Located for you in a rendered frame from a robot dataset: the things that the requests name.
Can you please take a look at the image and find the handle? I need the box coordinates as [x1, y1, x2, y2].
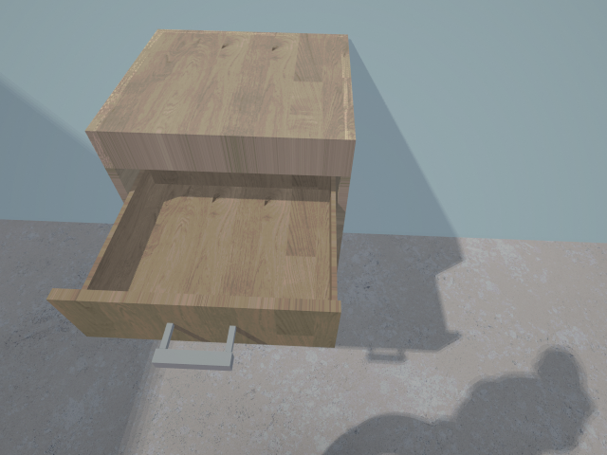
[152, 323, 236, 371]

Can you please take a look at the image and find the drawer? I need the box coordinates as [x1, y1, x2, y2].
[46, 170, 341, 348]

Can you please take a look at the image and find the cabinet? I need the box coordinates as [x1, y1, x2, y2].
[85, 29, 356, 272]

